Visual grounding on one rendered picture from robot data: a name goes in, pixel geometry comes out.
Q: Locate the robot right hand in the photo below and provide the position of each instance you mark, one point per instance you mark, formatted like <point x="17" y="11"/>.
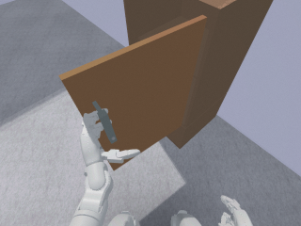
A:
<point x="239" y="218"/>

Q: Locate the handle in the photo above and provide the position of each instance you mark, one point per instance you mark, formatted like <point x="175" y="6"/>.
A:
<point x="106" y="123"/>

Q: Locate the right robot shin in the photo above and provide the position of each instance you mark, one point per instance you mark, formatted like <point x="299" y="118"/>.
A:
<point x="182" y="212"/>

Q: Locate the robot right thigh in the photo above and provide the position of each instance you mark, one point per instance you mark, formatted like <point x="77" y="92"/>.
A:
<point x="183" y="219"/>

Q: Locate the left robot forearm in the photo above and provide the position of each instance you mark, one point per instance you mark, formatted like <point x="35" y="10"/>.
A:
<point x="92" y="208"/>

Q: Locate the robot left hand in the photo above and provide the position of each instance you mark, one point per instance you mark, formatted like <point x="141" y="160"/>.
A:
<point x="90" y="145"/>

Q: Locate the cupboard door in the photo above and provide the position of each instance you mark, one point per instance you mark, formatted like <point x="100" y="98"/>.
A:
<point x="144" y="86"/>

